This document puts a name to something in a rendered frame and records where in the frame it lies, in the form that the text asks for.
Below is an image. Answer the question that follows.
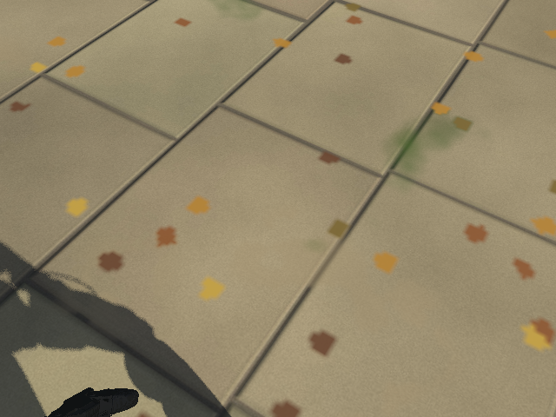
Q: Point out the left robot hand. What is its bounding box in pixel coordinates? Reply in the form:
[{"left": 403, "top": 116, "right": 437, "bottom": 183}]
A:
[{"left": 44, "top": 387, "right": 139, "bottom": 417}]

